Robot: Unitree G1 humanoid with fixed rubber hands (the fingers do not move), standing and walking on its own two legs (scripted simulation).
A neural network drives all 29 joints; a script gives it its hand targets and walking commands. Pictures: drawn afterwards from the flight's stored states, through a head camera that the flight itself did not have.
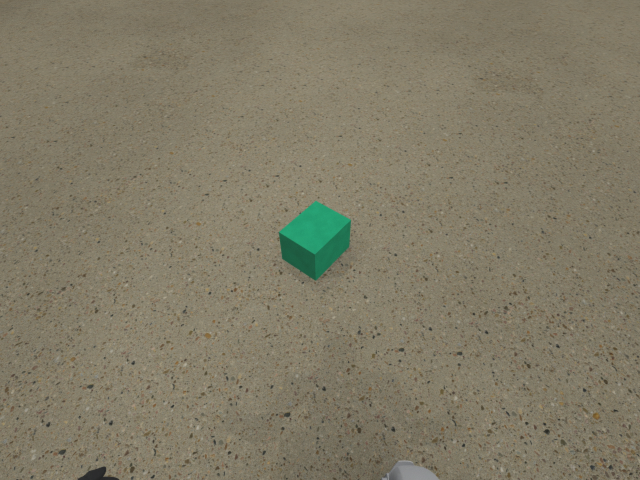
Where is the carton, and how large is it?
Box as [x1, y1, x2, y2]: [279, 201, 350, 280]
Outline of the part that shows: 316,201 279,232 282,258 315,280 347,248 349,241 350,226 349,219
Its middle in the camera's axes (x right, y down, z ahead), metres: -0.02 +0.01 +1.55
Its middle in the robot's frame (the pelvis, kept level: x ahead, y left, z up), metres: +1.09 -0.01 -0.69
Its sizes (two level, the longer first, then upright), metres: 0.221 0.176 0.161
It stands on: the floor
